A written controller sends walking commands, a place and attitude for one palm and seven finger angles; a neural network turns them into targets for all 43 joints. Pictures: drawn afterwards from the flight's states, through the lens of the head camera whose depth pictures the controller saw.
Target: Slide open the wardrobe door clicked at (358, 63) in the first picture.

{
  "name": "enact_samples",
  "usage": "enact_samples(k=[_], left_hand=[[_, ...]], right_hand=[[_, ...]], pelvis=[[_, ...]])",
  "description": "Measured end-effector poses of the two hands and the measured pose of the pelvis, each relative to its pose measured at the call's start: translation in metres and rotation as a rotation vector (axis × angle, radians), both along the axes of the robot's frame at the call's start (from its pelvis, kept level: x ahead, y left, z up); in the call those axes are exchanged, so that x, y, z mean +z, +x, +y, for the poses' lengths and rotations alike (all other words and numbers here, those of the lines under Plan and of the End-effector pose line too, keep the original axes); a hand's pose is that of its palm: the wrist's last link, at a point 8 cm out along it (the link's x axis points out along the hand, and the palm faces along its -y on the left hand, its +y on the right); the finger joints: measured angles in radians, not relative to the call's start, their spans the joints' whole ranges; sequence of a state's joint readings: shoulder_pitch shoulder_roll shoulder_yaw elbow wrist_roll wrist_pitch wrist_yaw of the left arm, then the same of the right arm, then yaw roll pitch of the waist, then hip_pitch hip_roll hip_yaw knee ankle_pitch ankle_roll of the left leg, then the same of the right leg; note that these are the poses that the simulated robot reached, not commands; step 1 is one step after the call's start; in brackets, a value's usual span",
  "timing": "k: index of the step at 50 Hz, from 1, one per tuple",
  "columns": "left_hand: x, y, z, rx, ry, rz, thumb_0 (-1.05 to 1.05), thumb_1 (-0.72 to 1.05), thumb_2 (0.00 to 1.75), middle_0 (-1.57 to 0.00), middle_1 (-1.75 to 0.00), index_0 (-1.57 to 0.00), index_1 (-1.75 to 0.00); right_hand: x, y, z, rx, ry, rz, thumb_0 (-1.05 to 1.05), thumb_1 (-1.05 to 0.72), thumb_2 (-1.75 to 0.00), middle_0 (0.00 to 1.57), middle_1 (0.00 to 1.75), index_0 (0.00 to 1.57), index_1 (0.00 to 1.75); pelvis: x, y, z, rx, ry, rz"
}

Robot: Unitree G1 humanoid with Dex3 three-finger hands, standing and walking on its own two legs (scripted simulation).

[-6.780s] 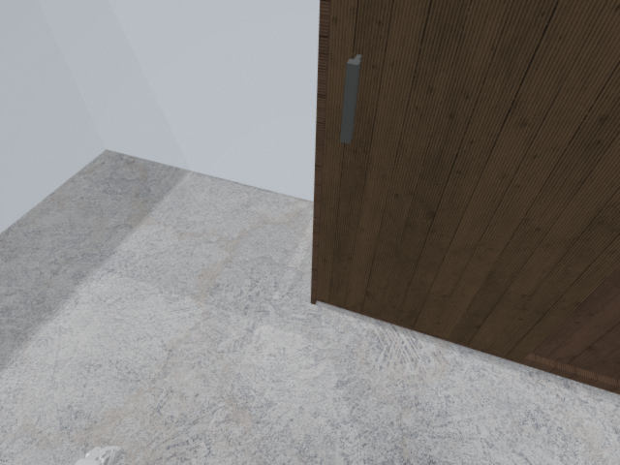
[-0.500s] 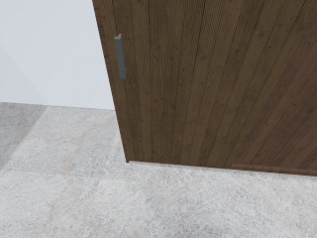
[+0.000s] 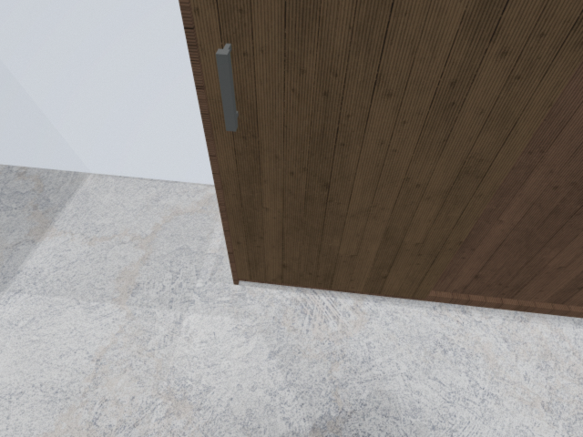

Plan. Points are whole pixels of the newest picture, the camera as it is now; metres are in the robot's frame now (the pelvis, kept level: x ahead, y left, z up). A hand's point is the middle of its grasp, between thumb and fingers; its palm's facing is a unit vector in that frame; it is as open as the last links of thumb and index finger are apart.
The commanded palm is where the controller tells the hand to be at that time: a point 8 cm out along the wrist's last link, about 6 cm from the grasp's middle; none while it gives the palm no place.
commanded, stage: shuffle to correct the standing spot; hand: left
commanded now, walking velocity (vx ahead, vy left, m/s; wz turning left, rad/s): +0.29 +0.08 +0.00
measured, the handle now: (229, 88) +0.74 +0.18 +0.09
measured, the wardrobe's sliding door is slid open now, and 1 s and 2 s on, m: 0.00 0.00 0.00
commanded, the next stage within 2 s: come to a stop and stand still in 0.90 s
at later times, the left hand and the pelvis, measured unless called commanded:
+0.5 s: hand (173, 413) +0.18 +0.20 -0.17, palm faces -0.03 -0.98 -0.18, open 7.3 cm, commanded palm none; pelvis +0.12 +0.02 +0.00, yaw -2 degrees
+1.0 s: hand (191, 352) +0.29 +0.20 -0.19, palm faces +0.10 -0.98 -0.19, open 7.3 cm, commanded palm none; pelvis +0.27 +0.01 -0.01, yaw +1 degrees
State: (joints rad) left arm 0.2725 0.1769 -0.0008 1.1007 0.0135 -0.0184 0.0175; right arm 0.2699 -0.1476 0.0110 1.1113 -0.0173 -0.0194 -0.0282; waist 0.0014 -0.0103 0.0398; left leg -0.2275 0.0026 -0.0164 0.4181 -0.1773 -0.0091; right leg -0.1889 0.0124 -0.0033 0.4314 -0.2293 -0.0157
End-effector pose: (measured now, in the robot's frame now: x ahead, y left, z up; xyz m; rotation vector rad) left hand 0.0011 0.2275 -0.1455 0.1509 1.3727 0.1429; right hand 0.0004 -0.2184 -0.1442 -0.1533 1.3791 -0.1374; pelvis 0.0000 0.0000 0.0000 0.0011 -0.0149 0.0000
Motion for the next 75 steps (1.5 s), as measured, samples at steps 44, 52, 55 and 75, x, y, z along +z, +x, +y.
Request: enact_samples(k=[44,52,55,75], left_hand=[[0.005,0.294,0.002,0.013,0.023,-0.172,-0.02,0.95,0.9,-0.2,-0.3,-0.21,-0.3],[-0.017,0.275,0.029,0.092,0.005,-0.023,0.0,0.92,0.9,-0.2,-0.3,-0.2,-0.3],[-0.013,0.278,0.032,0.089,0.014,0.016,0.0,0.91,0.9,-0.19,-0.3,-0.2,-0.3],[-0.014,0.32,0.026,0.055,0.008,-0.052,0.01,0.92,0.9,-0.2,-0.3,-0.2,-0.3]], right_hand=[[0.004,0.268,-0.016,-0.002,-0.01,-0.074,0.01,-0.92,-0.9,0.2,0.3,0.2,0.29],[0.007,0.356,0.003,0.088,-0.052,-0.197,0.0,-0.92,-0.9,0.2,0.3,0.2,0.29],[0.004,0.364,0.015,0.088,-0.034,-0.183,0.0,-0.92,-0.9,0.2,0.3,0.2,0.29],[-0.003,0.333,0.014,0.012,-0.04,-0.047,0.0,-0.93,-0.9,0.2,0.3,0.2,0.29]], pelvis=[[-0.002,0.24,-0.007,0.007,0.006,0.017],[-0.013,0.282,0.019,0.013,0.004,-0.004],[-0.011,0.291,0.023,0.01,0.019,-0.001],[-0.011,0.294,0.022,0.022,0.01,-0.006]])
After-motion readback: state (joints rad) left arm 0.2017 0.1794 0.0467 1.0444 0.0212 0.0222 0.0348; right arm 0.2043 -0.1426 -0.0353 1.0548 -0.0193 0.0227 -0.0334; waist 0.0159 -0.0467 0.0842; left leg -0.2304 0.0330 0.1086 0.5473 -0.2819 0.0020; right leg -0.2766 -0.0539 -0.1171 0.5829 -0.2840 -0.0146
